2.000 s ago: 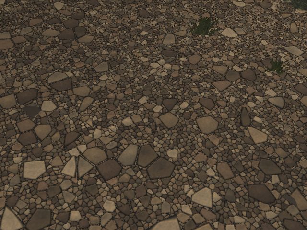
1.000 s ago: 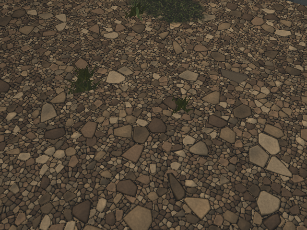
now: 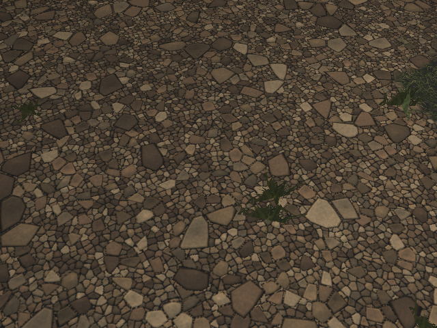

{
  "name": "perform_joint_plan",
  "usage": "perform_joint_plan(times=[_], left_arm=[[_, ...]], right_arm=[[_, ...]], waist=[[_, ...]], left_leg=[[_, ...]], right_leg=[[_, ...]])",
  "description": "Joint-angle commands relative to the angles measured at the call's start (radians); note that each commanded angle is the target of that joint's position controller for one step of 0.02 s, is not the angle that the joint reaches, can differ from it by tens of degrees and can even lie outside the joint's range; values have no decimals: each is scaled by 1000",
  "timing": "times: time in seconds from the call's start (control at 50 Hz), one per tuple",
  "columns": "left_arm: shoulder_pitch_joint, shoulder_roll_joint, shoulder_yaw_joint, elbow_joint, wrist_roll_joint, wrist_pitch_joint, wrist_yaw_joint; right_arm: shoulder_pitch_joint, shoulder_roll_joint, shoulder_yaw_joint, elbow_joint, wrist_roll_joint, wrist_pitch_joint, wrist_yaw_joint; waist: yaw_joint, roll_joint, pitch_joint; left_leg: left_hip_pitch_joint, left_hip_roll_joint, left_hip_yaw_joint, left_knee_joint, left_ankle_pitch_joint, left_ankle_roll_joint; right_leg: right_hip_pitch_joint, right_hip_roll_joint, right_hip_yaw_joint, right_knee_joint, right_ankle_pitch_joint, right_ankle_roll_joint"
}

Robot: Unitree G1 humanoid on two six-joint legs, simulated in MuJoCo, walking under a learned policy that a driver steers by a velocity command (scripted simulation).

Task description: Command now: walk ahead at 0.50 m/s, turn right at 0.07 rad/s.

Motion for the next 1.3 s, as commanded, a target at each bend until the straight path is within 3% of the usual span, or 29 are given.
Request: perform_joint_plan(times=[0.02,0.08,0.16,0.2,0.24,0.26,0.28,0.3,0.32,0.36,0.4,0.46,0.52,0.6,0.7,0.72,0.74,0.76,0.78,0.82,0.96,1.08,1.1,1.12,1.14,1.16,1.18,1.22,1.3], left_arm=[[-15,53,9,-42,-7,-5,-7],[-92,39,0,-63,-18,-11,-23],[-127,36,0,-95,-5,-19,-52],[-81,68,15,-101,3,-20,-65],[110,129,49,-60,8,-20,-62],[211,195,68,-53,11,-17,-47],[202,277,76,-73,15,-9,-34],[226,217,63,-98,12,-3,-31],[168,178,56,-121,7,9,-26],[66,125,39,-139,-11,33,-10],[22,127,40,-153,6,48,-3],[7,156,54,-158,12,56,7],[-4,170,61,-164,-3,78,24],[-12,162,61,-173,-4,105,33],[-9,127,52,-183,-17,121,33],[39,73,37,-185,-8,121,30],[20,88,43,-223,-14,110,28],[50,170,67,-201,4,100,24],[67,192,81,-173,-9,104,22],[85,151,76,-146,-11,129,31],[-32,60,41,-219,-17,133,8],[61,70,54,-195,-10,138,-12],[89,89,61,-185,-6,136,-7],[108,161,73,-194,-3,132,7],[74,190,66,-205,28,120,9],[83,109,43,-199,48,99,5],[50,61,22,-173,52,83,3],[-33,44,15,-153,31,66,4],[-70,56,19,-123,34,67,24]], right_arm=[[-27,-155,-40,-44,-3,-25,-13],[0,-171,-43,-10,-2,-28,-15],[6,-174,-45,28,-2,-5,-26],[-19,-195,-53,24,9,13,-40],[-54,-197,-53,8,14,34,-59],[-33,-179,-43,-10,-1,31,-64],[115,-61,-8,-36,-44,16,-48],[112,-123,-6,-23,-19,1,-31],[7,-176,-20,-45,18,-3,-23],[-94,-173,-21,-68,7,15,-39],[-71,-166,-26,-78,0,43,-47],[-33,-121,-16,-58,-8,50,-61],[-59,-123,-18,-56,-6,58,-64],[-130,-118,-22,-80,1,53,-56],[-72,-148,-45,-67,5,17,-40],[-64,-220,-61,-78,-14,21,-47],[-81,-273,-76,-69,-50,34,-46],[-104,-219,-65,-93,-47,33,-47],[-139,-170,-52,-105,-35,34,-53],[-180,-141,-45,-111,-6,41,-60],[-130,-192,-70,-89,-7,72,-68],[-158,-207,-78,-63,37,70,-48],[-111,-174,-67,-38,39,65,-44],[-80,-100,-41,-45,-4,59,-34],[-132,-72,-25,-85,-22,56,-35],[-179,-138,-44,-75,-6,61,-43],[-163,-142,-47,-55,10,68,-40],[-113,-138,-51,-3,7,86,-48],[-92,-132,-47,16,23,92,-45]], waist=[[1,86,-23],[-37,86,17],[-42,84,26],[-9,120,-21],[91,118,-127],[133,27,-223],[22,-238,-358],[87,-151,-539],[116,-64,-454],[76,60,-225],[17,-2,-147],[1,-41,-161],[13,-49,-208],[41,-96,-164],[8,-106,-157],[37,61,-184],[61,353,-112],[50,287,-126],[57,205,-120],[60,156,-92],[-12,237,-120],[42,225,-123],[48,166,-127],[20,-68,-166],[27,-264,-164],[84,-152,-187],[53,-128,-161],[25,-119,-113],[22,-106,-85]], left_leg=[[3,253,-81,-159,255,121],[41,274,-31,-189,201,101],[153,301,39,-76,486,72],[216,308,47,45,713,45],[198,263,81,323,852,-7],[34,204,107,594,592,-66],[-362,18,82,980,-402,-147],[-470,-10,-108,1155,-521,-159],[-521,55,-141,1151,-437,-142],[-532,119,-103,1016,-321,-142],[-417,130,-95,884,-284,-148],[-346,108,-65,703,-252,-178],[-312,97,-80,605,-135,-194],[-292,79,-95,469,-108,-186],[-86,112,-102,84,23,-122],[23,322,-270,40,99,-43],[1,475,-505,-16,267,122],[-7,520,-523,-2,312,181],[-15,464,-409,25,321,147],[0,375,-259,54,313,85],[70,377,-94,46,347,111],[-1,382,-39,144,301,61],[-77,347,5,212,216,-1],[-268,257,95,421,-92,-102],[-428,161,79,562,-469,-161],[-394,191,-16,678,-484,-170],[-366,199,-44,697,-437,-166],[-340,202,-56,670,-318,-180],[-259,169,-36,590,-230,-196]], right_leg=[[25,-3,1,-147,209,-2],[42,29,-14,-282,300,-20],[63,83,-40,-395,246,-54],[110,128,-77,-405,130,-80],[332,198,-113,-472,136,-120],[579,96,32,-480,450,-178],[955,-183,429,-383,870,-379],[1064,-245,635,-462,733,-472],[977,-191,515,-498,589,-423],[678,-112,381,-573,393,-347],[464,-55,340,-638,292,-325],[380,-16,278,-628,405,-318],[371,9,286,-617,239,-284],[357,36,357,-619,-46,-248],[378,86,415,-482,-9,-176],[282,167,307,-302,-268,-117],[84,306,101,-118,-488,-60],[68,231,115,104,-494,-19],[69,217,110,190,-433,0],[39,195,81,274,-337,39],[153,123,-35,-43,-284,63],[428,163,-114,-477,-99,-35],[552,161,-76,-585,28,-67],[739,-39,189,-613,318,-126],[692,-250,377,-592,487,-318],[627,-234,336,-610,409,-363],[589,-174,248,-618,326,-317],[554,-108,147,-627,268,-245],[534,-78,42,-617,312,-242]])
Keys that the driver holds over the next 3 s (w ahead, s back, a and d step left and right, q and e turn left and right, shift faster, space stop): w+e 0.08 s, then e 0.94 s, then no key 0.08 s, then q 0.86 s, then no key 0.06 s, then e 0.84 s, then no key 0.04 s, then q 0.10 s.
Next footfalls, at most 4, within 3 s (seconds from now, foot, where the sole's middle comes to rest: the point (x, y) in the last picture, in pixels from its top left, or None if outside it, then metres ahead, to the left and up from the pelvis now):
0.26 right None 0.32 -0.16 -0.78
0.70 left None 0.40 0.06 -0.78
1.10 right None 0.24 -0.17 -0.78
1.60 left None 0.33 0.04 -0.78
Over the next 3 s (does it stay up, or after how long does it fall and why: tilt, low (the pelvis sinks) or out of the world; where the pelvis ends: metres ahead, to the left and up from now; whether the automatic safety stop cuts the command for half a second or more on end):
stays up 0.26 -0.11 0.00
